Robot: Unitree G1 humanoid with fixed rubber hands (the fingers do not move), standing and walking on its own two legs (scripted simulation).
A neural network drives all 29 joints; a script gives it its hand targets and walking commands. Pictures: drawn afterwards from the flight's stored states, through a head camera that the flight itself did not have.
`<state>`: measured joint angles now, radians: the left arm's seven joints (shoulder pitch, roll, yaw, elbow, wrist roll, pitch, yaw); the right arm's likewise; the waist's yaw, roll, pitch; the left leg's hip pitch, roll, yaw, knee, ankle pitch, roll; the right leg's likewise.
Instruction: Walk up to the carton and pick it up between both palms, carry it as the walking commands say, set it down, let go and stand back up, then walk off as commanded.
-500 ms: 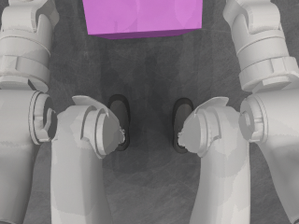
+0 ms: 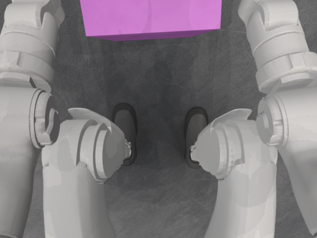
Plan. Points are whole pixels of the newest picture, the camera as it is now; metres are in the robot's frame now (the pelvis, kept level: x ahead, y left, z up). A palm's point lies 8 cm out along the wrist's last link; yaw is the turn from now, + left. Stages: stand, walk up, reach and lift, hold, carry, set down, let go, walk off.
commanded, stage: reach and lift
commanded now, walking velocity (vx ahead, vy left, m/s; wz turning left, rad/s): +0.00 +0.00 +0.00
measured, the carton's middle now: out of the picture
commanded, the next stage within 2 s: none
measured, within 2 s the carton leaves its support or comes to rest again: leaves its support in 1.28 s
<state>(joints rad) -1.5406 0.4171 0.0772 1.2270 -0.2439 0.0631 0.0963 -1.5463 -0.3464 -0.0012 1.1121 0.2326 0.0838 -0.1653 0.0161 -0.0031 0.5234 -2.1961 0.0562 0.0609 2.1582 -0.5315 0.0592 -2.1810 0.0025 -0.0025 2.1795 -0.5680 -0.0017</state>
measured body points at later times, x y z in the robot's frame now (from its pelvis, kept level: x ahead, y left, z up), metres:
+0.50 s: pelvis +0.00 +0.00 +0.00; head +0.39 +0.01 +0.22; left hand +0.55 +0.18 -0.21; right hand +0.57 -0.12 -0.20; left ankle +0.13 +0.10 -0.34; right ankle +0.12 -0.12 -0.34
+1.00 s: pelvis +0.00 +0.00 -0.01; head +0.38 +0.01 +0.22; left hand +0.55 +0.18 -0.21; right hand +0.57 -0.12 -0.20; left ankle +0.13 +0.11 -0.34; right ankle +0.12 -0.12 -0.34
